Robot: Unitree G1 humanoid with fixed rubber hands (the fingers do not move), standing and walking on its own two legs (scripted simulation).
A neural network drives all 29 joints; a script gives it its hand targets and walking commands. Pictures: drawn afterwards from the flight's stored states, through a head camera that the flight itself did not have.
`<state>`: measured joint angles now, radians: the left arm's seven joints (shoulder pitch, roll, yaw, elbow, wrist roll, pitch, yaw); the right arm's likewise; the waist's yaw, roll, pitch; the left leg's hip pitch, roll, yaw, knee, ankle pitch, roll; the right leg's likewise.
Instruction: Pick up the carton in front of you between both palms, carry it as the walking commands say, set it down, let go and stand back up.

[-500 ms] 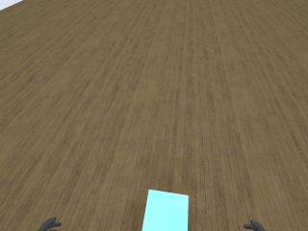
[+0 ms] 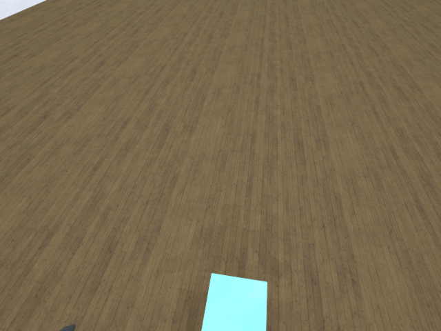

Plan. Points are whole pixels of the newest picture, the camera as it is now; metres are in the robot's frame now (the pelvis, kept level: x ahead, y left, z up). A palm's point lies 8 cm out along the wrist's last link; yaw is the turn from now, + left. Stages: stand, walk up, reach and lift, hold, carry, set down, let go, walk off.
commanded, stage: stand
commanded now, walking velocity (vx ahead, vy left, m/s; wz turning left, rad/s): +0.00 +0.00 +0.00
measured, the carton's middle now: (234, 317) +0.36 -0.06 -0.65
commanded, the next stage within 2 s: none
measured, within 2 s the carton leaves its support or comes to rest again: neither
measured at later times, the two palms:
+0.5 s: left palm out of the picture +0.08 +0.31 -0.10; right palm out of the picture +0.08 -0.30 -0.10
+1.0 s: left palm out of the picture +0.08 +0.32 -0.10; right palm out of the picture +0.07 -0.31 -0.10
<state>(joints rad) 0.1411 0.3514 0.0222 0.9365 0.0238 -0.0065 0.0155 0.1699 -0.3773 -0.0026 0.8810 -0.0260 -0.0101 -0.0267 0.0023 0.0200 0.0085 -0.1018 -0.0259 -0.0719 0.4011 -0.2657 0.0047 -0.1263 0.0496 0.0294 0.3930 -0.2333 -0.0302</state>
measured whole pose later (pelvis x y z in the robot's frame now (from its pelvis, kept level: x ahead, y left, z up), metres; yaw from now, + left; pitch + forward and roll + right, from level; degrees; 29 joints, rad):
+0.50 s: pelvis -0.01 +0.00 +0.00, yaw +0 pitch -2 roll +0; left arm 0.12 0.37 0.01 1.03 0.02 -0.01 0.01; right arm 0.15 -0.39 0.01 0.99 -0.02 -0.02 -0.02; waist 0.00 0.01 0.02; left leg -0.09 -0.03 -0.07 0.35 -0.22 0.01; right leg -0.12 0.04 0.04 0.35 -0.19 -0.02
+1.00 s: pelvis -0.02 +0.01 +0.00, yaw +0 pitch -2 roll +0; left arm 0.11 0.39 0.00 1.06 0.01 -0.01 0.01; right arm 0.13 -0.40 0.01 1.03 -0.02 -0.02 -0.02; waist 0.00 0.01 0.03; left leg -0.08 -0.03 -0.06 0.33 -0.20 0.01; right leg -0.11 0.04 0.04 0.33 -0.18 -0.02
